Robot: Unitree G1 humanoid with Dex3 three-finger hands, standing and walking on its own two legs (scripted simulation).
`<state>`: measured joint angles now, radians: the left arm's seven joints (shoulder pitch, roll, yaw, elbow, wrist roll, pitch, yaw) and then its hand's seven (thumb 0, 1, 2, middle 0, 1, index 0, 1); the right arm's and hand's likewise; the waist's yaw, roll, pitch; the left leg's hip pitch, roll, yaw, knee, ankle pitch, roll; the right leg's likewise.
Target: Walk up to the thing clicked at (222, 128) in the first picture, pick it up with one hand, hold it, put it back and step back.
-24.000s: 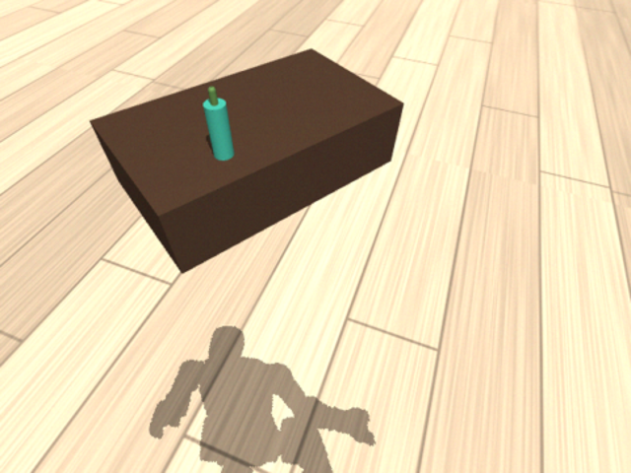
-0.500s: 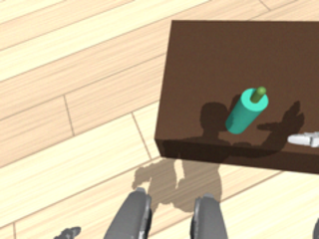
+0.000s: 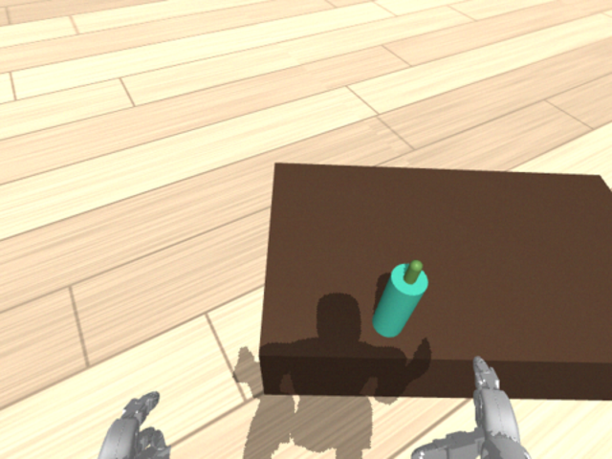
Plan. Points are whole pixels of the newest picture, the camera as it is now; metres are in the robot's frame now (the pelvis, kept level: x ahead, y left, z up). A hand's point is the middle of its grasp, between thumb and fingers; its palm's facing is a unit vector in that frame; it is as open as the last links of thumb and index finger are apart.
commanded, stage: home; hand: right
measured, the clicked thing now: (400, 296) +0.50 -0.21 -0.26
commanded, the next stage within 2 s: stand in 1.98 s
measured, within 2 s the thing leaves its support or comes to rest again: neither
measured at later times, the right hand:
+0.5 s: hand (432, 453) +0.16 -0.16 -0.07, palm faces +0.14 +0.96 -0.25, open 17.4 cm
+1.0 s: hand (447, 457) +0.16 -0.18 -0.07, palm faces +0.13 +0.96 -0.26, open 17.6 cm
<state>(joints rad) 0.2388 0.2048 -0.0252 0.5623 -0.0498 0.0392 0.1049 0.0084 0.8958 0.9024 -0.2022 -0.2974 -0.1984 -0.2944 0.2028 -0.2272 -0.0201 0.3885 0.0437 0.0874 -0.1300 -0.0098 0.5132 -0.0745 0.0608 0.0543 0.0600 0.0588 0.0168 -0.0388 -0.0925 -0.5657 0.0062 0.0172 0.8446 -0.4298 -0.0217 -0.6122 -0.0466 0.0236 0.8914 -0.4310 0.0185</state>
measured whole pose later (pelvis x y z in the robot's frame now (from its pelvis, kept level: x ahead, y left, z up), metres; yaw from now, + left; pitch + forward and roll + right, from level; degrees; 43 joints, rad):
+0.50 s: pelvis +0.00 +0.01 +0.00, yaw -1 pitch +7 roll +1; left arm 0.25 0.21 -0.01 0.51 -0.02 -0.06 0.15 0.01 0.90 0.90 -0.20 -0.30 -0.20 -0.30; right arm 0.43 -0.18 0.02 0.09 0.03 0.19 -0.14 -0.01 0.52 -0.07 0.06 0.05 0.06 0.06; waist 0.01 -0.02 -0.08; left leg -0.54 0.00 0.04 0.88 -0.45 0.00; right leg -0.58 -0.05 0.04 0.90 -0.44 0.04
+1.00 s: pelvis -0.01 +0.00 -0.01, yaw +0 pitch +7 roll +2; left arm 0.25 0.20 -0.02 0.51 -0.01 -0.11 0.15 0.01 0.89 0.90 -0.20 -0.30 -0.20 -0.30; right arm 0.44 -0.19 0.01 0.04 0.02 0.22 -0.14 -0.01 0.57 -0.04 0.05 0.04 0.05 0.05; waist 0.01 -0.02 -0.07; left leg -0.56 0.01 0.02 0.90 -0.46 -0.02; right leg -0.61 -0.05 0.03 0.95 -0.46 0.02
